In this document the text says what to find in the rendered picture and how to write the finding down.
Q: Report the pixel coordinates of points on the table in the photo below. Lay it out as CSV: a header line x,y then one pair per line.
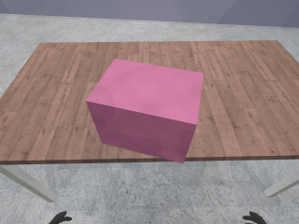
x,y
249,105

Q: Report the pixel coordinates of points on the carton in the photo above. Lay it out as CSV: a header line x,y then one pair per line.
x,y
147,108

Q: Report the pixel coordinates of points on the robot right hand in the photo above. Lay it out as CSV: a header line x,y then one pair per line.
x,y
255,218

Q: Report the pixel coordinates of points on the robot left hand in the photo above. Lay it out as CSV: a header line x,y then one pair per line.
x,y
60,218

